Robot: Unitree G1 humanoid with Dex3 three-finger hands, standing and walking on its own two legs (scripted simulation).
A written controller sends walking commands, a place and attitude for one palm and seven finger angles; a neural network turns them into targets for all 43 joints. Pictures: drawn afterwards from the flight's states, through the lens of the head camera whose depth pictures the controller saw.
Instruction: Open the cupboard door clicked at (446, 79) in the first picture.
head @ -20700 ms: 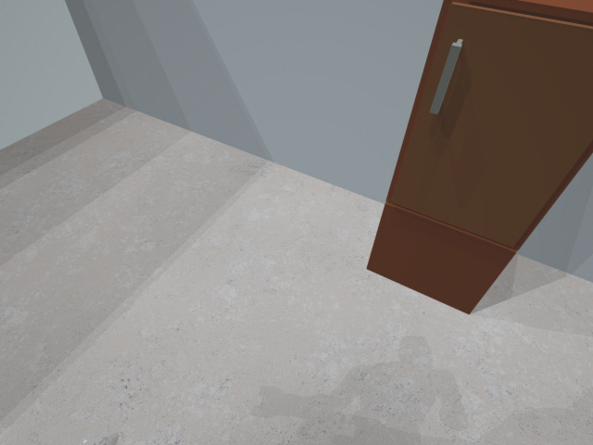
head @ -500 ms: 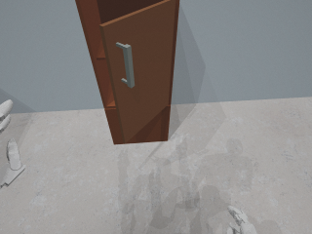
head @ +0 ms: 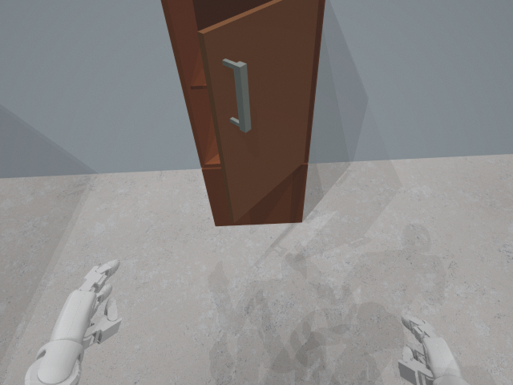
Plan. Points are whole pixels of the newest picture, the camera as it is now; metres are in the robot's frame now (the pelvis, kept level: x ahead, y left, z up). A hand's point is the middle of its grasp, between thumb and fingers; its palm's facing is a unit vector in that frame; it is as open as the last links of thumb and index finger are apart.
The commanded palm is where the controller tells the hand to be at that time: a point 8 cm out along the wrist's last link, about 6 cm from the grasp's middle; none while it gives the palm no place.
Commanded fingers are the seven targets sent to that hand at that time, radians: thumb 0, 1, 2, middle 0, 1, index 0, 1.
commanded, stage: let the arm hang, fingers relaxed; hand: left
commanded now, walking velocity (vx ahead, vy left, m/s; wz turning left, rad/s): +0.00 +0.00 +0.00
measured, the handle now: (236, 96) +0.67 +0.08 +0.11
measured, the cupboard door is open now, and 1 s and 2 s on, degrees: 47 47 47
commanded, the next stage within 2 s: look to check the result in 0.96 s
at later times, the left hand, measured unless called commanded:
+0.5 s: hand out of the picture -0.08 +0.21 -0.16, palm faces +0.04 -0.97 -0.23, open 7.4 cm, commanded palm none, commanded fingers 0.00 0.90 0.90 -0.20 -0.30 -0.20 -0.30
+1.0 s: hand out of the picture +0.03 +0.23 -0.15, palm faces +0.02 -0.96 -0.27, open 7.4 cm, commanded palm none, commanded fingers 0.00 0.90 0.90 -0.20 -0.30 -0.20 -0.30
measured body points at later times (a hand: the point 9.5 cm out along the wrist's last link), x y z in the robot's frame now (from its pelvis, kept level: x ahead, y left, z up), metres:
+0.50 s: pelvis -0.04 +0.02 +0.01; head -0.02 +0.02 +0.46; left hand -0.09 +0.26 -0.15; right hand -0.06 -0.22 -0.15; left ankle +0.02 +0.11 -0.73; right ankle +0.01 -0.09 -0.73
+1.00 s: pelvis -0.01 +0.01 +0.01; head +0.00 +0.01 +0.46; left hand +0.03 +0.28 -0.13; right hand +0.02 -0.26 -0.14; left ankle +0.02 +0.11 -0.73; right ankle +0.01 -0.09 -0.73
